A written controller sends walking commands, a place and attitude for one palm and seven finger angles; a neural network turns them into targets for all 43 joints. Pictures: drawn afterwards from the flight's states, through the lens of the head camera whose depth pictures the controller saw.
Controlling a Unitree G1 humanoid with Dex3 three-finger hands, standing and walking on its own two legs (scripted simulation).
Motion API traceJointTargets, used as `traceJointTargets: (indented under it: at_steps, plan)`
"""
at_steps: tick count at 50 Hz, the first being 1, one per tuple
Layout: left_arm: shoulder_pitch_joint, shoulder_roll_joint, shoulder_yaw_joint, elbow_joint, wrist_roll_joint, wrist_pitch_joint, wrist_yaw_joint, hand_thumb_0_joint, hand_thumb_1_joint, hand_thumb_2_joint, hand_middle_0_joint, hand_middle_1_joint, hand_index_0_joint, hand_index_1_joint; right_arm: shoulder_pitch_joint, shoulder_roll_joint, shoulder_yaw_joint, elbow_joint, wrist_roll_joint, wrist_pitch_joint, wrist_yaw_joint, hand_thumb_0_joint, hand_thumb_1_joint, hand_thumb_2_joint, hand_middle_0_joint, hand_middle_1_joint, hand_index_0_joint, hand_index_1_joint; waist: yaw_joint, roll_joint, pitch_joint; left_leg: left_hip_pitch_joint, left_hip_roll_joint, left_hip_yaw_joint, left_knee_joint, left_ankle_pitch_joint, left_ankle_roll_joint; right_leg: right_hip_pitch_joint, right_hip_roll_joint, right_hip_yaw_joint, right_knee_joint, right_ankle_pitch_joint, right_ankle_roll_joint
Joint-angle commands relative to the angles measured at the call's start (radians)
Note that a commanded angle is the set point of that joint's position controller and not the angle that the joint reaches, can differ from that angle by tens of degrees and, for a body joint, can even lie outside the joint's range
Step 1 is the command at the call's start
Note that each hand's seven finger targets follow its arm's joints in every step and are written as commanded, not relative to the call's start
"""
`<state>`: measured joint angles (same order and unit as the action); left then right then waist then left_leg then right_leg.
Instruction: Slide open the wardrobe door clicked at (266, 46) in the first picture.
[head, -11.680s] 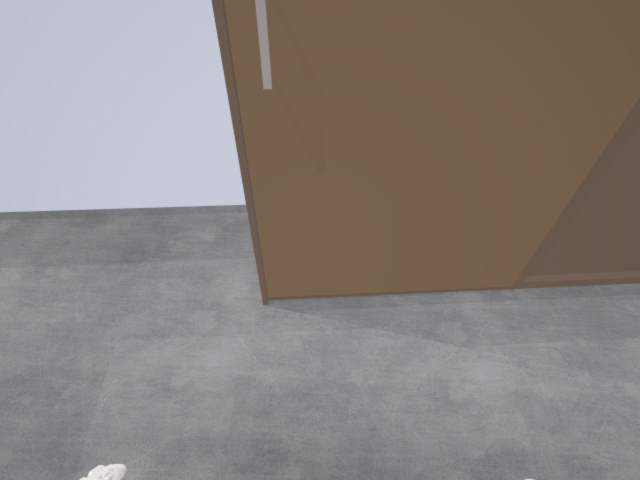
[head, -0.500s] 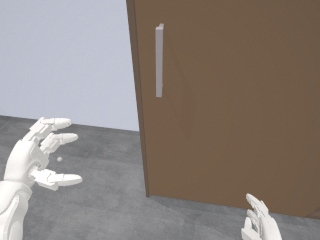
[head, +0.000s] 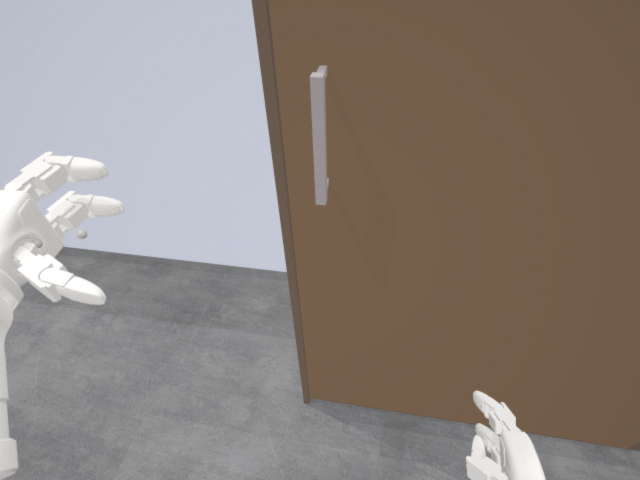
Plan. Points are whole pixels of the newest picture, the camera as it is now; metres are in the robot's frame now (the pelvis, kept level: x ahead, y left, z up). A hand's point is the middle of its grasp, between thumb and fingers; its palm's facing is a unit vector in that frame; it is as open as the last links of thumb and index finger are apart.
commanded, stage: raise the hand with hooked fingers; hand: left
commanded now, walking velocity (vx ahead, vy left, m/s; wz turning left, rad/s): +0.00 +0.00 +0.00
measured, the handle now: (321, 140) +0.53 +0.06 +0.20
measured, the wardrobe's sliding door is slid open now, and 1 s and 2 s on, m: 0.00 0.00 0.00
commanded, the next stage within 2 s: move the hooked fingers beside the handle in 0.48 s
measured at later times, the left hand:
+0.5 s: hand (92, 230) +0.28 +0.27 +0.22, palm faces +0.05 -0.99 -0.11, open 13.9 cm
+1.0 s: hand (154, 208) +0.33 +0.23 +0.22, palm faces -0.02 -1.00 -0.07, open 13.9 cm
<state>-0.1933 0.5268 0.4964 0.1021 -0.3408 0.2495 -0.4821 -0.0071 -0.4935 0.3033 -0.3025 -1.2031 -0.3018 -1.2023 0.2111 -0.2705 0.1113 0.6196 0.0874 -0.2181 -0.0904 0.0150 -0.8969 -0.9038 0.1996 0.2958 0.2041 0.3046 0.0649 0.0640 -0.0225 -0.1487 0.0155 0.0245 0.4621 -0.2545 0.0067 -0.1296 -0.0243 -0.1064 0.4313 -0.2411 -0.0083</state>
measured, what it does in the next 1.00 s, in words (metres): stands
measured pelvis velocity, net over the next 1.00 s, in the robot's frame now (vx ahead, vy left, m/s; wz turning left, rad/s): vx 0.01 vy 0.00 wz -0.01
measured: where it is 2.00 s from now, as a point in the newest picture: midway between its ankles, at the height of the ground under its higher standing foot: outside the picture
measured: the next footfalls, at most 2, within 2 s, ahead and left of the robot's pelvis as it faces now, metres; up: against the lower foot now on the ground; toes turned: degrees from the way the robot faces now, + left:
none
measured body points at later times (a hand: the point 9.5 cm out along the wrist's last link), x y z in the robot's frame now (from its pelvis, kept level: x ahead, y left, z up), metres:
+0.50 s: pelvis +0.00 +0.00 +0.00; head -0.03 -0.03 +0.45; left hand +0.27 +0.33 +0.23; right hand +0.20 -0.22 -0.06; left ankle +0.00 +0.11 -0.74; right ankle +0.00 -0.11 -0.74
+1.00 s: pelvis +0.01 +0.00 +0.00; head -0.02 -0.03 +0.45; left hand +0.32 +0.28 +0.22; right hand +0.20 -0.23 -0.07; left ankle +0.00 +0.11 -0.74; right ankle +0.00 -0.11 -0.74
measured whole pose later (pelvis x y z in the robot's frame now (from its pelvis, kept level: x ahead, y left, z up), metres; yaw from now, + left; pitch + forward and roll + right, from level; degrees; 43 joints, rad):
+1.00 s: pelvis +0.01 +0.00 +0.00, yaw -1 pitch -2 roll +0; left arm -0.32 0.44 0.39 0.15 -0.29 0.29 -0.39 -0.01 -0.50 0.30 -0.30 -1.21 -0.30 -1.20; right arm 0.20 -0.27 0.09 0.61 0.09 -0.18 -0.09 0.01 -0.90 -0.90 0.20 0.30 0.20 0.30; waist 0.04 0.06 -0.03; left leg -0.15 0.02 0.04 0.44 -0.25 0.00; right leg -0.15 -0.02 -0.09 0.44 -0.25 -0.01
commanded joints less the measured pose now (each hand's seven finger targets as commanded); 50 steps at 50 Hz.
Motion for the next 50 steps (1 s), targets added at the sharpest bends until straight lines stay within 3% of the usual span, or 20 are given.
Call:
traceJointTargets:
  at_steps: [1,2,6,8,11,14,19,21,24,26,29,30,31,35,38,41,44,46,48,50]
  plan:
    - [-0.275,0.282,0.098,-0.108,-0.032,-0.026,-0.021,0.000,-0.500,0.300,-0.300,-1.200,-0.300,-1.200,-0.155,-0.115,-0.064,-0.180,0.009,-0.053,-0.004,0.000,-0.900,-0.900,0.200,0.300,0.200,0.300,0.006,-0.018,-0.144,0.047,-0.020,-0.051,-0.058,0.194,0.021,0.002,0.017,0.053,-0.065,0.197,-0.016]
    - [-0.268,0.261,0.072,-0.086,-0.031,-0.016,-0.029,0.000,-0.500,0.300,-0.300,-1.200,-0.300,-1.200,-0.153,-0.120,-0.062,-0.177,0.013,-0.047,-0.002,0.000,-0.900,-0.900,0.200,0.300,0.200,0.300,-0.003,-0.023,-0.124,0.035,-0.020,-0.047,-0.059,0.179,0.020,-0.017,0.014,0.053,-0.062,0.188,-0.013]
    - [-0.261,0.287,0.092,-0.139,-0.033,-0.012,-0.026,0.000,-0.500,0.300,-0.300,-1.200,-0.300,-1.200,-0.162,-0.125,-0.071,-0.195,0.013,-0.040,0.005,0.000,-0.900,-0.900,0.200,0.300,0.200,0.300,0.005,-0.037,-0.135,0.035,-0.019,-0.045,-0.049,0.183,0.022,-0.020,0.013,0.059,-0.057,0.184,-0.012]
    - [-0.303,0.312,0.118,-0.214,-0.032,-0.028,-0.011,0.000,-0.500,0.300,-0.300,-1.200,-0.300,-1.200,-0.167,-0.122,-0.073,-0.204,0.011,-0.042,0.004,0.000,-0.900,-0.900,0.200,0.300,0.200,0.300,0.005,0.008,-0.186,0.060,-0.023,-0.043,-0.049,0.195,0.023,-0.007,0.014,0.057,-0.050,0.190,-0.012]
    - [-0.321,0.335,0.136,-0.267,-0.024,-0.053,0.016,0.000,-0.500,0.300,-0.300,-1.200,-0.300,-1.200,-0.164,-0.112,-0.070,-0.200,0.007,-0.046,-0.001,0.000,-0.900,-0.900,0.200,0.300,0.200,0.300,0.008,0.043,-0.171,0.070,-0.020,-0.041,-0.054,0.195,0.021,-0.007,0.019,0.056,-0.060,0.175,-0.014]
    - [-0.326,0.313,0.132,-0.266,-0.017,-0.062,0.030,0.000,-0.500,0.300,-0.300,-1.200,-0.300,-1.200,-0.153,-0.110,-0.069,-0.194,0.007,-0.053,-0.010,0.000,-0.900,-0.900,0.200,0.300,0.200,0.300,-0.001,0.072,-0.178,0.088,-0.021,-0.044,-0.067,0.206,0.020,-0.011,0.025,0.039,-0.051,0.186,-0.016]
    - [-0.322,0.280,0.088,-0.203,-0.007,-0.028,0.019,0.000,-0.500,0.300,-0.300,-1.200,-0.300,-1.200,-0.151,-0.114,-0.066,-0.186,0.011,-0.050,-0.015,0.000,-0.900,-0.900,0.200,0.300,0.200,0.300,-0.010,0.046,-0.137,0.077,-0.022,-0.045,-0.072,0.185,0.021,-0.028,0.025,0.038,-0.060,0.177,-0.012]
    - [-0.304,0.286,0.090,-0.196,-0.014,-0.023,0.010,0.000,-0.500,0.300,-0.300,-1.200,-0.300,-1.200,-0.146,-0.115,-0.067,-0.185,0.010,-0.047,-0.011,0.000,-0.900,-0.900,0.200,0.300,0.200,0.300,-0.003,0.007,-0.142,0.076,-0.020,-0.046,-0.068,0.200,0.021,-0.013,0.026,0.041,-0.063,0.196,-0.012]
    - [-0.317,0.288,0.092,-0.197,-0.013,-0.023,0.002,0.000,-0.500,0.300,-0.300,-1.200,-0.300,-1.200,-0.152,-0.114,-0.066,-0.191,0.010,-0.045,-0.011,0.000,-0.900,-0.900,0.200,0.300,0.200,0.300,-0.006,0.023,-0.161,0.087,-0.024,-0.048,-0.070,0.196,0.022,-0.024,0.028,0.035,-0.057,0.192,-0.012]
    - [-0.291,0.292,0.099,-0.183,-0.022,-0.025,-0.006,0.000,-0.500,0.300,-0.300,-1.200,-0.300,-1.200,-0.151,-0.115,-0.065,-0.187,0.009,-0.043,-0.007,0.000,-0.900,-0.900,0.200,0.300,0.200,0.300,-0.002,-0.017,-0.148,0.080,-0.022,-0.046,-0.063,0.211,0.024,-0.015,0.028,0.041,-0.063,0.214,-0.010]
    - [-0.316,0.289,0.099,-0.202,-0.021,-0.031,-0.004,0.000,-0.500,0.300,-0.300,-1.200,-0.300,-1.200,-0.156,-0.114,-0.067,-0.190,0.012,-0.042,-0.005,0.000,-0.900,-0.900,0.200,0.300,0.200,0.300,-0.008,0.009,-0.168,0.088,-0.025,-0.043,-0.061,0.222,0.023,-0.018,0.027,0.035,-0.053,0.230,-0.009]
    - [-0.338,0.259,0.069,-0.199,-0.020,-0.031,-0.002,0.000,-0.500,0.300,-0.300,-1.200,-0.300,-1.200,-0.158,-0.111,-0.064,-0.190,0.012,-0.043,-0.007,0.000,-0.900,-0.900,0.200,0.300,0.200,0.300,-0.012,0.021,-0.163,0.091,-0.026,-0.046,-0.063,0.216,0.022,-0.030,0.027,0.035,-0.051,0.222,-0.010]
    - [-0.361,0.264,0.059,-0.195,-0.017,-0.035,0.000,0.000,-0.500,0.300,-0.300,-1.200,-0.300,-1.200,-0.154,-0.108,-0.065,-0.184,0.012,-0.041,-0.005,0.000,-0.900,-0.900,0.200,0.300,0.200,0.300,-0.015,-0.008,-0.152,0.091,-0.022,-0.043,-0.061,0.207,0.022,-0.032,0.029,0.041,-0.062,0.212,-0.007]
    - [-0.455,0.217,0.001,-0.181,0.001,-0.040,0.024,0.000,-0.500,0.300,-0.300,-1.200,-0.300,-1.200,-0.155,-0.109,-0.066,-0.177,0.014,-0.046,-0.017,0.000,-0.900,-0.900,0.200,0.300,0.200,0.300,-0.030,0.028,-0.156,0.099,-0.025,-0.049,-0.065,0.169,0.023,-0.056,0.024,0.040,-0.061,0.164,-0.008]
    - [-0.485,0.232,0.004,-0.165,0.016,-0.040,0.044,0.000,-0.500,0.300,-0.300,-1.200,-0.300,-1.200,-0.153,-0.108,-0.066,-0.171,0.010,-0.042,-0.018,0.000,-0.900,-0.900,0.200,0.300,0.200,0.300,-0.027,0.009,-0.177,0.094,-0.025,-0.050,-0.065,0.186,0.025,-0.033,0.020,0.043,-0.058,0.183,-0.010]
    - [-0.474,0.224,0.004,-0.178,0.019,-0.044,0.062,0.000,-0.500,0.300,-0.300,-1.200,-0.300,-1.200,-0.159,-0.101,-0.065,-0.177,0.007,-0.036,-0.013,0.000,-0.900,-0.900,0.200,0.300,0.200,0.300,-0.011,0.012,-0.192,0.096,-0.024,-0.049,-0.062,0.219,0.023,-0.009,0.019,0.046,-0.052,0.217,-0.015]
    - [-0.482,0.210,0.004,-0.160,0.024,-0.038,0.079,0.000,-0.500,0.300,-0.300,-1.200,-0.300,-1.200,-0.160,-0.101,-0.068,-0.174,0.008,-0.028,-0.011,0.000,-0.900,-0.900,0.200,0.300,0.200,0.300,-0.015,0.018,-0.210,0.094,-0.024,-0.039,-0.062,0.229,0.022,-0.003,0.017,0.043,-0.043,0.239,-0.013]
    - [-0.459,0.199,-0.003,-0.154,0.026,-0.030,0.088,0.000,-0.500,0.300,-0.300,-1.200,-0.300,-1.200,-0.157,-0.101,-0.069,-0.177,0.008,-0.023,-0.005,0.000,-0.900,-0.900,0.200,0.300,0.200,0.300,-0.005,-0.024,-0.201,0.081,-0.021,-0.039,-0.063,0.249,0.022,0.010,0.018,0.042,-0.042,0.260,-0.013]
    - [-0.479,0.177,-0.021,-0.171,0.032,-0.020,0.101,0.000,-0.500,0.300,-0.300,-1.200,-0.300,-1.200,-0.166,-0.099,-0.070,-0.182,0.011,-0.016,-0.004,0.000,-0.900,-0.900,0.200,0.300,0.200,0.300,-0.011,0.021,-0.207,0.085,-0.024,-0.031,-0.062,0.252,0.022,0.004,0.015,0.044,-0.036,0.269,-0.013]
    - [-0.486,0.160,-0.029,-0.160,0.034,-0.010,0.119,0.000,-0.500,0.300,-0.300,-1.200,-0.300,-1.200,-0.164,-0.097,-0.072,-0.181,0.010,-0.013,-0.004,0.000,-0.900,-0.900,0.200,0.300,0.200,0.300,-0.014,0.003,-0.201,0.086,-0.023,-0.032,-0.062,0.240,0.022,-0.008,0.016,0.044,-0.038,0.257,-0.011]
